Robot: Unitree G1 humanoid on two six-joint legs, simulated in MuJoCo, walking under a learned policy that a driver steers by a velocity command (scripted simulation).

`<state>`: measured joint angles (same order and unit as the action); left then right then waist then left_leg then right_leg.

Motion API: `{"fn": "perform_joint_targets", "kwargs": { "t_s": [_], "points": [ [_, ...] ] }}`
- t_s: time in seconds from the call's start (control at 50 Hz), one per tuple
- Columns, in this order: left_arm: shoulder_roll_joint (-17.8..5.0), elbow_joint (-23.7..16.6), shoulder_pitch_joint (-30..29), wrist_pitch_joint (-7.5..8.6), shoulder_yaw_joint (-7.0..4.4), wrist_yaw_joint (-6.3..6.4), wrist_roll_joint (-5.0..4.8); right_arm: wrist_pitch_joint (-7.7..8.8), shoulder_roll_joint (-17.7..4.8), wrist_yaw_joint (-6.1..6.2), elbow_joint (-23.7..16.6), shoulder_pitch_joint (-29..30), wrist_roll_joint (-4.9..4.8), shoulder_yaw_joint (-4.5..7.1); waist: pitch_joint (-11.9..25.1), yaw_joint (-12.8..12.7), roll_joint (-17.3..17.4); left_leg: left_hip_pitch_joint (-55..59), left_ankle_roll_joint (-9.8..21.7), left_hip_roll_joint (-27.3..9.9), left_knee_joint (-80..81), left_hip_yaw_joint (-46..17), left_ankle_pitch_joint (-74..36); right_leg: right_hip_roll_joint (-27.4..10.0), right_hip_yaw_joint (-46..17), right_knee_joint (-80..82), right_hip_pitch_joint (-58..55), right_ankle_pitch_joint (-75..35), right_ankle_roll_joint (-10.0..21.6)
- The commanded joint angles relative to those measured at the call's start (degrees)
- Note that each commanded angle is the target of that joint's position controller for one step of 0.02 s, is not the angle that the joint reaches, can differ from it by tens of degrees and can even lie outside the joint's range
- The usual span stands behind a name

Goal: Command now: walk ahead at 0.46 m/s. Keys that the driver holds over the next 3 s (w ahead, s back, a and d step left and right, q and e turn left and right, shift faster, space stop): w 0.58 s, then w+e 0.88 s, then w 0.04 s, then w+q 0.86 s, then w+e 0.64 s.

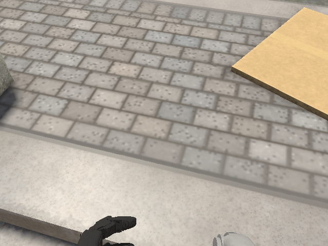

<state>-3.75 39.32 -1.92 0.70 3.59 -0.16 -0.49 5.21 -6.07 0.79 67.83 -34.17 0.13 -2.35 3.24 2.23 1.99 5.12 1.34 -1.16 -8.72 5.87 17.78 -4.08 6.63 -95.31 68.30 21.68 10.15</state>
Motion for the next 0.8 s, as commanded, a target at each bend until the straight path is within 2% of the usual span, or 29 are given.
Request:
{"fn": "perform_joint_targets", "kwargs": {
  "t_s": [0.02,0.06,0.08,0.1,0.12,0.14,0.16,0.18,0.2,0.24,0.26,0.3,0.34,0.36,0.4,0.44,0.48,0.52,0.56,0.6,0.62,0.64,0.66,0.68,0.7,0.72,0.76,0.78,0.8],
  "points": [
    [-2.99,-0.36,7.94,-0.59,-0.19,1.32,-1.34,1.24,-11.83,1.51,-3.98,1.98,-3.62,1.52,-2.9,-7.93,4.65,-22.16,11.03,-11.08,1.78,0.96,-77.72,4.79,8.78,17.33,-39.17,0.09,-0.1],
    [-7.25,3.93,22.12,0.6,-2.66,1.66,0.11,1.63,-18.15,0.36,-4.33,1.22,-3.47,4.46,7.56,-14.38,8.78,-7.39,8.64,-12.84,-22.68,0.14,-96.28,8.76,7.12,32.39,-48.59,1.34,0.91],
    [-12.98,6.01,25.93,-1.79,-3.98,-1.97,3.91,1.29,-20.75,-8.46,-2.39,1.1,11.5,4.72,7.47,-16.88,8.04,-22.28,14.39,-14.12,-34.18,-7.82,-86.13,8.21,-9.64,49.06,-63.93,-13.91,0.26],
    [-20.64,12.33,36.12,-2.45,-5.5,-1.9,3.94,0.87,-8.53,-12.66,-4.13,-6.73,13.2,3.4,18.8,-9.18,-10.94,-42.12,11.78,-0.75,-57.63,-9.22,-25.52,-7.03,-39.69,56.73,-84.31,-29.05,15.63],
    [-21.08,12.97,46.03,-3.2,-6.61,-2.64,7.71,-0.13,-11.78,-12.57,-5.51,1.66,4.04,5.82,13.7,-18.11,-7.02,-50.32,11.92,7.09,-86.57,-26.35,-21.25,-13.66,-65.04,75.33,-71.8,0.11,12.33],
    [-16.45,16.31,40.13,-1.55,-6.17,-3.11,6.26,0.86,-8.91,-10.98,-7.68,9.44,0.75,6.07,-2.22,-14.07,-7.08,-62.85,12.93,6.03,-98.74,-27.7,-25.36,-12.6,-58.59,78.27,-58.66,19.8,6.31],
    [-10.77,18.34,31.03,0.41,-5.03,-3.85,4.7,1.07,-5.39,-8.17,-10.14,13.24,1.26,4.94,-3.77,-8.98,-4.48,-66.06,14.17,6.46,-104.1,-25.25,-25.09,-11.21,-51.63,75.83,-51.4,18.64,8.33],
    [-4.74,19.57,24.59,1.5,-2.94,-4.42,4.96,0.14,-3.97,-5.73,-12.86,15.48,2.26,4.11,-0.66,-4.66,1.43,-66.16,15.73,5.55,-103.78,-25.4,-26.36,-10.61,-42.06,74.13,-49.09,12.75,6.21],
    [-0.86,21.39,19.99,1.53,-1.14,-5.26,5.59,-1.05,-2.94,-5.17,-14.0,15.21,2.27,3.06,0.04,-1.06,3.66,-68.11,17.49,4.28,-108.7,-24.78,-27.83,-11.34,-39.07,75.42,-45.42,10.01,4.05],
    [1.27,23.39,15.84,3.05,0.54,-5.31,6.9,-3.16,-1.33,-4.38,-14.35,13.83,1.96,1.8,0.08,4.02,3.22,-72.56,18.56,1.98,-106.82,-22.7,-28.0,-7.73,-24.83,75.85,-40.47,2.28,-0.82],
    [-0.63,22.19,14.77,3.98,-0.28,-5.23,6.56,-3.34,-0.96,-4.36,-16.03,16.52,0.89,1.73,-0.28,4.94,-0.46,-70.86,18.1,0.57,-105.11,-16.99,-22.09,-5.0,-15.05,77.66,-38.03,-1.23,-2.79],
    [-2.29,21.88,16.81,5.64,-0.26,-4.32,8.23,-2.23,-2.76,-4.86,-17.72,21.23,0.1,1.93,-0.77,4.42,-4.68,-66.13,16.14,0.37,-104.1,-9.79,-20.27,1.13,-5.4,79.35,-31.84,-4.77,-5.39],
    [-4.12,25.42,30.33,5.83,-0.25,-3.27,8.46,-1.57,-3.81,-5.08,-19.85,28.82,1.25,1.26,-0.85,-1.16,-8.64,-75.44,14.35,-0.08,-108.46,-7.8,-16.04,-0.75,-9.29,80.46,-42.41,-8.62,-3.2],
    [-4.34,27.68,36.45,5.52,-0.28,-2.83,8.3,-1.53,-3.98,-4.54,-20.79,31.75,2.25,0.66,-1.26,-3.41,-7.12,-85.29,14.41,0.11,-109.32,-9.7,-13.12,-2.89,-12.81,79.07,-52.78,-9.13,-1.76],
    [-4.27,30.92,43.53,4.97,0.09,-3.22,9.6,-1.48,-3.78,-3.55,-23.35,37.08,1.39,-0.51,-3.45,-5.32,-4.95,-100.1,15.22,-0.65,-105.02,-11.46,-11.44,-6.51,-16.41,78.18,-68.44,-14.57,-1.05],
    [-4.55,32.43,45.98,5.35,0.28,-4.66,9.87,-2.95,-5.45,-3.04,-27.66,46.0,1.09,-0.51,-3.32,-7.0,-5.93,-97.81,13.63,-3.06,-91.38,-6.37,-14.82,-7.37,-15.45,82.35,-69.44,-17.43,0.13],
    [-3.91,30.17,41.24,5.23,0.64,-6.19,8.13,-5.56,-4.19,-4.23,-31.35,53.48,1.91,-0.73,-3.89,-5.5,-7.81,-77.82,12.52,-5.83,-80.99,1.04,-15.58,-7.64,-10.77,89.64,-53.09,-26.59,0.17],
    [-8.52,26.41,35.21,6.69,0.32,-6.53,5.22,-7.05,-2.8,-6.17,-31.96,51.78,3.07,-0.92,-1.1,-1.2,-10.12,-52.63,10.18,-1.55,-75.97,5.39,-12.41,-8.01,-6.0,89.56,-41.65,-56.46,1.87],
    [-15.62,25.74,38.6,8.05,-1.18,-5.53,2.92,-6.49,-6.69,-6.32,-30.75,50.11,3.1,0.55,0.12,-0.4,-10.81,-51.89,7.59,3.42,-63.18,7.85,-0.48,-8.98,-4.88,83.56,-59.03,-82.25,-0.07],
    [-20.56,26.99,38.56,6.94,-3.91,-6.12,4.14,-5.46,-6.45,-6.0,-29.58,43.88,2.44,0.89,1.61,2.14,-14.33,-49.82,8.41,5.39,-50.06,4.58,5.02,-12.09,-5.67,73.97,-73.58,-102.0,-0.88],
    [-20.97,25.6,34.98,6.87,-5.08,-6.27,5.68,-4.73,-8.54,-5.07,-25.96,32.01,2.72,2.12,7.35,5.85,-12.66,-35.2,9.7,4.83,-48.98,-0.35,-3.46,-11.73,-6.67,63.62,-68.41,-105.13,-2.19],
    [-11.94,25.16,44.32,7.46,-3.23,-6.92,8.85,-3.88,-11.83,-4.28,-22.45,21.25,0.15,2.19,24.41,3.86,0.75,-2.77,19.68,-4.08,-45.32,-22.95,-12.37,-6.7,-12.26,47.12,-46.41,-86.68,-3.43],
    [-7.21,24.54,39.48,6.55,-2.73,-7.87,7.1,-4.39,-13.64,-3.72,-14.82,2.53,4.02,3.11,25.55,10.43,12.54,8.39,26.57,-14.68,-25.9,-47.55,-12.4,8.06,-13.43,21.25,-29.52,-12.97,-5.34],
    [-8.92,23.75,34.19,5.85,-4.3,-8.43,3.41,-2.57,-15.02,-3.24,-12.07,-1.04,5.15,4.41,14.32,10.69,9.05,-3.59,21.97,-15.49,-18.1,-53.45,1.13,8.47,-23.91,-6.39,-19.15,-16.54,-3.07],
    [-9.17,22.4,29.67,6.43,-5.02,-7.4,2.59,-0.74,-14.33,-2.77,-11.49,9.03,4.17,4.49,4.13,6.14,3.91,-15.22,18.8,-15.22,-18.34,-46.61,6.56,6.75,-23.49,-15.53,-12.68,-18.57,-2.39],
    [-7.78,20.53,26.9,6.38,-4.58,-5.98,3.69,-0.2,-10.72,-2.55,-11.0,16.21,3.23,3.93,4.37,2.6,0.71,-18.73,19.12,-15.75,-18.75,-39.78,-1.22,6.8,-21.74,-19.49,-10.92,-15.86,-0.89],
    [-6.03,17.11,21.76,4.84,-3.34,-4.58,4.52,-0.12,-0.69,-2.89,-9.23,24.04,3.2,1.16,5.79,-4.27,-7.84,-22.61,13.33,-14.34,-16.34,-25.08,-12.63,2.38,-19.33,-15.39,-10.66,-19.78,1.3],
    [-3.95,16.58,20.99,3.88,-2.88,-4.66,4.3,0.24,1.99,-2.67,-9.31,25.83,3.28,0.7,4.19,-6.18,-8.07,-25.33,11.77,-12.97,-13.93,-19.52,-14.14,0.32,-18.43,-13.09,-10.59,-19.94,1.2],
    [-3.24,16.06,19.63,3.39,-2.84,-5.13,3.88,0.97,1.21,-2.29,-10.02,26.52,3.04,1.13,1.93,-7.27,-6.13,-26.61,10.19,-11.44,-11.66,-12.33,-16.21,-1.07,-16.62,-7.35,-11.61,-17.05,1.08]
  ]
}}
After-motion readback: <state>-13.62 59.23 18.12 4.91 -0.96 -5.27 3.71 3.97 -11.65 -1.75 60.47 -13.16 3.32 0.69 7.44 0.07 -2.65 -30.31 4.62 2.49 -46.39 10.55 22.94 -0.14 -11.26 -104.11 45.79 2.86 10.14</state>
